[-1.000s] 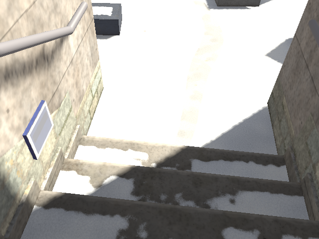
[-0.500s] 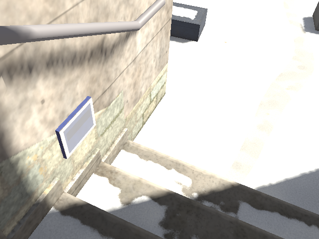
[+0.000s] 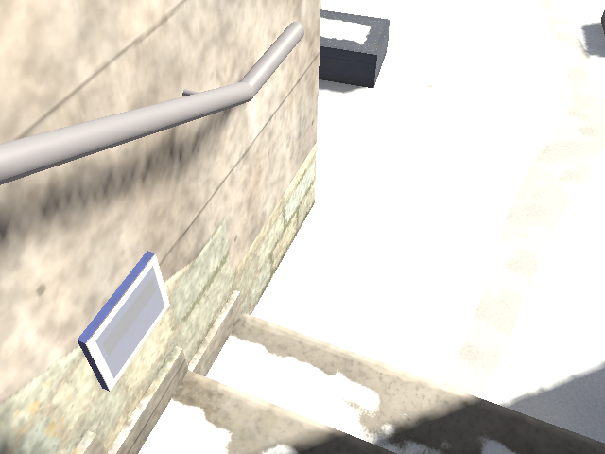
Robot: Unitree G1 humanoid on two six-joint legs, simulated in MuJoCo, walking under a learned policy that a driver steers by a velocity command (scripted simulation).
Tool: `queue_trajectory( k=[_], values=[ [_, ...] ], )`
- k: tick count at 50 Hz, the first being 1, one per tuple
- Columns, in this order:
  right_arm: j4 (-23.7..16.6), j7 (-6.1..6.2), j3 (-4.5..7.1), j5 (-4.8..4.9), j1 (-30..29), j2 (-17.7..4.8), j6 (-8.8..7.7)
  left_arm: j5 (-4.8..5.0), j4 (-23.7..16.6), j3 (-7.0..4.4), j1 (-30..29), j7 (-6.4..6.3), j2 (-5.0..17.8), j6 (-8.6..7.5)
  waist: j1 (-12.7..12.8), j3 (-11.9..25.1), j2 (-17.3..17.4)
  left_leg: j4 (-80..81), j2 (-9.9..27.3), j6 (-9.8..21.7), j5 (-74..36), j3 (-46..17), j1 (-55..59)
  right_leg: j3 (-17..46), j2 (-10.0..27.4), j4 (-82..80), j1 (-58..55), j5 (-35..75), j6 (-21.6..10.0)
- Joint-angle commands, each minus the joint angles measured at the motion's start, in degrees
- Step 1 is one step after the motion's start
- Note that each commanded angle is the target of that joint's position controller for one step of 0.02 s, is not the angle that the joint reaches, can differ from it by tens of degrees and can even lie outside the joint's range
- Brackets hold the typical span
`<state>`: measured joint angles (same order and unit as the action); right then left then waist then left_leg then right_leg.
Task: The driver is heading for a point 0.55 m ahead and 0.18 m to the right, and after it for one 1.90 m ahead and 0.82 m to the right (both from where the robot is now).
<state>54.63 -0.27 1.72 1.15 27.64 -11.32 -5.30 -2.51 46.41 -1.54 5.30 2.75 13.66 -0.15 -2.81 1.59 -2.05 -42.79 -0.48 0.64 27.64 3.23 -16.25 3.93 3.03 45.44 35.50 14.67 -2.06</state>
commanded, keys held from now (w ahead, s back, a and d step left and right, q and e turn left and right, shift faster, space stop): w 0.58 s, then w+e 0.10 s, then e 0.32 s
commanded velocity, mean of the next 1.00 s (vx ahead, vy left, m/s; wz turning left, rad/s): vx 0.43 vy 0.00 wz -0.13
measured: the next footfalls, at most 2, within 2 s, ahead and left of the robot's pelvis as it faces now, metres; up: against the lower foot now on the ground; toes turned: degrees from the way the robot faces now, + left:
right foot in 0.16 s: +0.18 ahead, -0.12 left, -0.15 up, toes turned -1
left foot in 0.78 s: +0.59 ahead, +0.12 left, -0.30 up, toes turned +4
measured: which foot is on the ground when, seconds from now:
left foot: down 0.00-0.16, up 0.18-0.76, down 0.78-1.00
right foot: up 0.00-0.14, down 0.16-0.78, up 0.80-1.00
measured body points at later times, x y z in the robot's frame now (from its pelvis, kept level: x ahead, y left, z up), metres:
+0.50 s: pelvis +0.25 -0.06 -0.13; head +0.24 -0.05 +0.32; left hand +0.17 +0.19 -0.28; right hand +0.39 -0.29 -0.26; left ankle +0.38 +0.08 -0.82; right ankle +0.14 -0.12 -0.86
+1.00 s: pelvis +0.51 +0.02 -0.28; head +0.53 +0.02 +0.17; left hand +0.66 +0.24 -0.41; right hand +0.53 -0.24 -0.41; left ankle +0.55 +0.12 -1.01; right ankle +0.54 -0.11 -0.92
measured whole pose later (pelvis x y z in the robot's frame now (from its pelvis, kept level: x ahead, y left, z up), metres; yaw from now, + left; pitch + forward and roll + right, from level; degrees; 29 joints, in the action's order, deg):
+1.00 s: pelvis +0.51 +0.02 -0.28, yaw -12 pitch +1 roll +2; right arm 50.9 0.2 2.0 -5.6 17.8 -12.7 -7.3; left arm -2.5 46.3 -1.0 12.7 2.4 12.6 -3.9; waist 2.4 -1.3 -2.8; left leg -33.4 4.1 2.2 15.7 15.5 -17.9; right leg -0.6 4.6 72.8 41.3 -18.7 2.6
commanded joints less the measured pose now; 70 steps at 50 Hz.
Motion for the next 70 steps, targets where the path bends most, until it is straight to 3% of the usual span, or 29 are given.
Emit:
queue_trajectory(
  k=[1,5,7,9,10,12,13,16,20,30,31,32,35,38,39,40,41,43,46,50,53,56,58,59,60,61,63,66,70],
  values=[
    [-4.29,1.3,2.69,0.38,-7.04,-7.41,0.35,0.71,-2.22,-1.17,1.23,0.56,2.24,3.26,3.94,-6.83,6.1,10.58,8.81,6.77,-2.25,-8.95,-15.85,-1.65,-1.93,-7.18,-16.72,7.09,-0.36],
    [-2.2,3.89,3.43,-2.63,0.45,-6.48,2.81,2.0,-1.14,-1.29,-0.98,-0.22,1.52,0.69,-1.14,-8.33,3.48,-3.95,9.94,8.38,-6.53,-10.8,-3.97,-0.98,1.61,-24.27,-19.01,5.18,-0.41],
    [-2.19,3.85,3.63,-2.66,0.67,-7.22,4.01,0.25,5.6,-2.62,14.48,-0.89,3.05,-0.2,4.85,-3.4,-2.44,-24.14,4.93,9.04,-11.68,-5.46,-5.02,-6.0,-0.83,-32.17,-35.16,4.61,-1.54],
    [-3.27,3.04,3.57,-1.07,4.54,-2.64,3.99,-0.42,10.2,-3.43,29.59,-0.64,8.21,-1.5,6.25,6.39,-14.73,-68.13,-3.23,7.0,25.01,-2.78,-31.13,4.52,10.26,-4.71,-60.93,32.01,-4.43],
    [-5.04,3.41,2.96,-0.13,5.37,-4.14,3.55,1.03,9.39,-3.69,30.75,-0.37,10.47,-1.65,6.54,9.64,-13.78,-76.04,-2.27,8.11,19.52,-5.89,-43.36,10.49,15.06,-1.9,-65.26,36.49,-5.76],
    [-6.92,3.13,2.99,-2.26,-2.25,-6.55,3.9,1.29,7.53,-4.81,25.46,-1.9,12.6,-1.49,6.44,5.79,-9.54,-69.39,1.3,5.59,4.77,-5.41,-52.05,25.25,22.53,-19.83,-51.67,-15.22,-15.61],
    [-6.66,2.63,3.32,-2.95,-7.24,-8.48,4.77,1.21,5.82,-3.12,19.39,-2.46,6.88,-1.43,4.75,-2.0,-3.63,-62.31,3.74,3.74,-0.91,-4.39,-49.13,24.31,20.13,-24.64,-40.62,-21.86,-14.99],
    [-6.67,1.46,3.09,-2.38,-12.88,-5.22,5.65,1.24,6.58,-1.63,15.6,-3.05,5.81,-4.73,-0.08,-10.42,-0.44,-27.87,6.21,0.24,-19.43,-7.44,-30.92,15.49,12.27,-25.9,-17.7,-7.12,-10.2],
    [-2.62,-0.3,2.41,-2.42,-11.79,-1.97,6.24,2.1,8.46,-2.06,16.63,-3.32,7.36,-4.99,-0.68,-4.66,-8.0,-12.04,4.51,0.64,-32.75,-3.39,-11.86,7.84,8.69,-26.31,-17.83,8.82,-9.75],
    [-11.3,0.51,2.39,-2.07,-45.97,-5.85,1.83,-0.75,13.08,-1.74,34.71,-4.94,5.63,-5.77,13.41,-15.57,1.1,5.66,6.84,0.69,-28.66,-6.93,-46.13,15.02,10.44,-19.25,-50.04,-11.86,-13.76],
    [-8.87,-2.44,-3.83,-11.52,-39.6,8.56,0.37,-1.78,14.91,3.32,37.26,-3.83,-12.02,-7.26,13.75,-7.47,11.2,14.57,11.94,-1.25,-46.46,-14.99,-44.47,12.27,7.95,-12.02,-55.06,-22.72,-10.09],
    [-9.08,-3.48,-4.05,-11.22,-38.14,9.04,1.39,0.02,13.73,2.21,34.26,-2.69,-6.81,-6.86,13.17,-8.71,8.49,21.78,9.12,-1.27,-54.26,-7.02,-31.2,4.98,2.4,-12.09,-41.95,-26.34,-9.61],
    [-13.39,-5.71,-2.49,-8.63,-37.14,-4.09,3.13,-0.97,10.72,-1.43,26.87,1.24,7.97,-7.22,7.67,-7.76,2.01,6.24,6.15,-1.43,-48.02,0.61,5.74,7.08,-1.66,-10.12,-5.3,-38.15,-9.19],
    [-5.87,-4.13,0.31,-6.03,-16.37,-12.17,0.61,2.28,10.37,-2.06,27.68,-0.61,9.65,-6.5,0.96,-1.59,7.88,27.53,6.13,0.85,-57.67,3.04,23.42,4.69,-7.51,17.29,-13.84,-21.75,-2.33],
    [-2.49,-4.0,0.28,-6.05,-5.57,-12.72,0.03,0.09,13.57,-1.13,36.67,1.15,4.84,-5.67,2.87,10.21,13.06,19.29,14.0,8.4,-78.95,-0.52,41.85,3.01,-7.6,28.12,-10.68,-33.25,1.81],
    [-1.53,-4.84,1.65,-6.99,6.97,-13.74,0.2,0.41,14.46,0.83,45.87,1.69,-4.42,-4.71,0.75,31.7,21.93,-7.12,29.29,25.43,-117.1,-10.18,71.53,0.84,-10.39,64.3,3.63,-66.82,5.79],
    [0.94,-5.09,0.77,-8.45,17.62,-10.33,1.05,2.11,9.63,-0.1,33.84,3.38,1.69,-5.16,-6.61,35.88,17.09,-3.02,33.69,27.28,-114.91,-19.72,72.91,0.28,-7.1,78.27,16.81,-70.85,7.23],
    [-3.77,-2.46,0.54,-6.4,-2.91,-11.87,0.64,2.86,0.56,0.46,13.84,1.99,-0.01,-5.24,-0.84,12.44,3.91,9.29,31.55,18.74,-83.36,-14.79,35.72,-1.01,0.81,63.46,20.92,-58.3,6.57],
    [-8.8,-0.57,-0.6,-6.21,-16.4,-3.36,-2.45,0.18,-0.31,2.68,17.39,-1.31,-5.15,-4.86,9.73,-0.17,2.63,20.6,25.46,14.47,-64.9,-2.82,-8.31,1.01,5.56,42.14,3.38,-42.06,3.83],
    [-11.81,1.8,1.94,-6.5,-18.58,-8.34,-4.49,-0.64,1.08,1.04,23.26,-0.04,-1.79,-2.19,10.57,-0.52,5.44,25.09,22.24,13.42,-46.25,4.7,-14.35,-4.27,2.79,16.47,-10.83,-22.11,4.93],
    [-13.16,1.68,2.73,-9.47,-20.33,-8.43,-3.91,0.94,-1.39,0.68,21.42,-0.04,-1.2,-1.39,10.69,-0.22,6.42,20.12,25.39,10.95,-43.57,6.91,-15.4,-3.14,1.4,21.87,-15.4,-10.05,3.5],
    [-15.13,1.3,4.59,-5.47,-20.13,-12.85,-3.07,-1.91,-7.05,-2.36,9.98,-1.48,5.31,-2.29,6.99,-0.13,7.68,16.12,23.78,7.2,-32.14,8.84,-5.17,-8.03,0.47,9.67,-10.68,-31.3,1.81],
    [-14.17,1.56,5.71,-5.47,-16.06,-14.02,-0.69,0.4,-7.19,-3.06,6.75,-3.95,7.14,-3.65,3.45,-0.59,5.84,10.0,25.84,5.39,-21.32,4.47,2.53,-9.15,-1.5,-8.64,-13.45,-27.52,0.26],
    [-14.54,1.02,4.84,-5.11,-9.26,-9.82,-0.22,2.67,-5.78,-4.62,8.97,-6.22,10.69,-4.35,1.64,5.84,-2.87,0.18,21.38,2.56,-14.12,6.42,0.76,-4.83,-1.18,-11.26,-23.99,-2.68,-6.23],
    [-19.44,1.13,2.6,-5.5,-9.2,-3.8,-0.63,2.63,-5.28,-6.21,14.79,-7.4,16.17,-5.9,2.31,14.11,-15.1,-20.85,10.35,-4.41,15.41,13.79,-11.42,13.62,10.29,-16.08,-38.44,21.36,-20.58],
    [-23.98,0.81,3.07,-3.23,-20.69,-8.38,-1.43,0.48,-3.87,-6.48,24.1,-5.59,16.76,-7.95,10.74,13.64,-6.76,-31.39,3.29,-6.95,22.83,0.86,-30.07,28.03,16.53,-19.48,-48.23,18.81,-24.76],
    [-24.96,1.62,3.05,-2.38,-26.14,-9.94,-1.9,-0.09,-3.55,-7.0,22.3,-3.03,14.77,-7.73,11.27,4.14,-1.24,-38.48,3.99,-7.5,14.29,-9.69,-42.98,26.06,16.43,-17.43,-40.03,11.3,-17.69],
    [-21.71,2.64,2.64,-5.33,-17.44,-11.15,-0.19,2.05,-7.62,-4.23,9.97,-0.9,10.61,-4.92,1.21,4.63,-1.7,-43.81,3.4,-5.2,1.92,-9.97,-32.38,16.95,10.25,-16.76,-16.48,6.43,-13.75],
    [-21.11,-0.45,2.22,-5.19,-14.76,-10.37,2.8,2.1,-10.42,-3.17,4.42,-0.82,12.31,-4.31,-1.19,6.03,0.58,-46.59,0.57,-5.61,-8.98,-5.72,-25.36,14.94,5.34,-21.72,-7.57,-10.31,-12.01]
  ],
)
Keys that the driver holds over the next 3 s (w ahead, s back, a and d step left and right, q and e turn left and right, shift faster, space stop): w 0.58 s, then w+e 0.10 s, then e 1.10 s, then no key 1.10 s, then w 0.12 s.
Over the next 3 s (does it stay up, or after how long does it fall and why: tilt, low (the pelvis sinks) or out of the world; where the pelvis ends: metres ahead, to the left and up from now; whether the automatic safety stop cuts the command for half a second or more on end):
stays up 0.59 0.01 -0.27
